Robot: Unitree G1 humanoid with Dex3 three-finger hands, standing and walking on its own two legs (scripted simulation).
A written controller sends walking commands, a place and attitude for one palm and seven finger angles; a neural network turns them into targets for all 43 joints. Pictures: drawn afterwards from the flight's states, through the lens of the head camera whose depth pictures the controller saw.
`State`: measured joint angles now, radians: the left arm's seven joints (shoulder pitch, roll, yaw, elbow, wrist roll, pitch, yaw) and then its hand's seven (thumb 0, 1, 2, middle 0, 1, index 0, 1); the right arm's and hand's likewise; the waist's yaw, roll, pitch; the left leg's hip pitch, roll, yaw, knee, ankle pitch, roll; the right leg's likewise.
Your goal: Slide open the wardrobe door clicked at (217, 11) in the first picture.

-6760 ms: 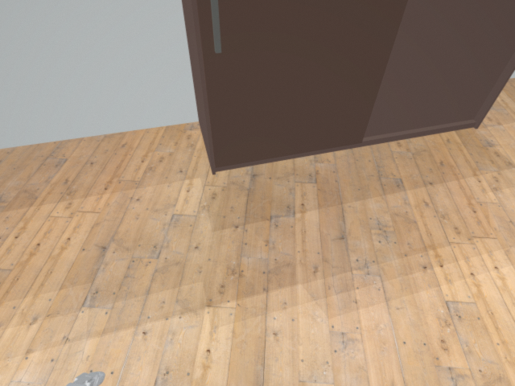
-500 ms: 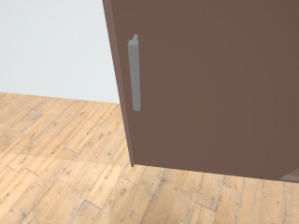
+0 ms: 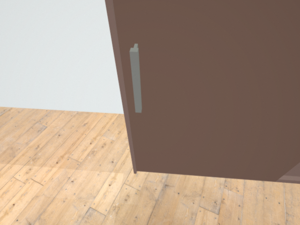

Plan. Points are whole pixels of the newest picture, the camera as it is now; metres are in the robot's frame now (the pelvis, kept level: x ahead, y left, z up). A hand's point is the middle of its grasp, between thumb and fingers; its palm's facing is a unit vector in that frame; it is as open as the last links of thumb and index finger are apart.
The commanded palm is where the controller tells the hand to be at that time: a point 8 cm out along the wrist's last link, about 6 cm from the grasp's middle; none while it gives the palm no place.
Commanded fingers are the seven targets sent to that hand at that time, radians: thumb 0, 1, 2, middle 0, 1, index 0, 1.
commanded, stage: come to a stop and stand still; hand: left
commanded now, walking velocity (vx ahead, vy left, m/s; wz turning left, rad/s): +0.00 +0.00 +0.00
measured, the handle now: (137, 81) +0.57 +0.08 +0.07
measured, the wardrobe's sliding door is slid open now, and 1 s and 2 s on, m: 0.00 0.00 0.00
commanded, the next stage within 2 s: look again from close up in 0.40 s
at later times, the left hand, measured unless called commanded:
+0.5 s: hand out of the picture -0.03 +0.16 -0.18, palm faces +0.03 -0.99 -0.17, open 7.4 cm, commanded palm none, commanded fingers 0.00 0.90 0.90 -0.20 -0.30 -0.20 -0.30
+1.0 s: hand out of the picture +0.01 +0.19 -0.18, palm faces +0.03 -0.98 -0.19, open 7.4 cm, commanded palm none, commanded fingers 0.00 0.90 0.90 -0.20 -0.30 -0.20 -0.30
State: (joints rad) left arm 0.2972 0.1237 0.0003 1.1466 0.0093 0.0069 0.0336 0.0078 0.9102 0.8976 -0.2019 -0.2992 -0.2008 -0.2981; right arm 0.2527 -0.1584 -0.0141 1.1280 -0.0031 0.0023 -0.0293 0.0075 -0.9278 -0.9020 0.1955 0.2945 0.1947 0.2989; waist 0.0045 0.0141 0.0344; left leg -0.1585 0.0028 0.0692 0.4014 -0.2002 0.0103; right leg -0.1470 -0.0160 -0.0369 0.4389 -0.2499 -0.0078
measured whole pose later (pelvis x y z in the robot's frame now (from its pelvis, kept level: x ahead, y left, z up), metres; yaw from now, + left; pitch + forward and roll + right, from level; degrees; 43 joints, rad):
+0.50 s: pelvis -0.01 +0.01 -0.01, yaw +1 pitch -1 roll -1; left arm 0.33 0.11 -0.01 1.12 0.02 -0.03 0.04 0.01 0.91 0.90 -0.20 -0.30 -0.20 -0.30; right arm 0.34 -0.13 0.00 1.11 -0.02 0.00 -0.01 0.01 -0.91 -0.90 0.19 0.29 0.19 0.30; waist -0.02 0.03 0.03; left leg -0.27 0.02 0.05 0.53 -0.24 0.02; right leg -0.21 0.00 -0.05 0.48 -0.25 -0.01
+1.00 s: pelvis +0.00 +0.02 +0.00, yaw +0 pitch -1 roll +0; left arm 0.31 0.15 -0.01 1.07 0.02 -0.01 0.03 0.01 0.91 0.90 -0.20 -0.30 -0.20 -0.30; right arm 0.28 -0.17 0.01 1.08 -0.01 -0.03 -0.02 0.01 -0.92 -0.90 0.20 0.29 0.19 0.30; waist 0.01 -0.01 0.01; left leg -0.21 -0.02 0.08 0.48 -0.24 0.05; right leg -0.19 -0.04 -0.02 0.49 -0.28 0.02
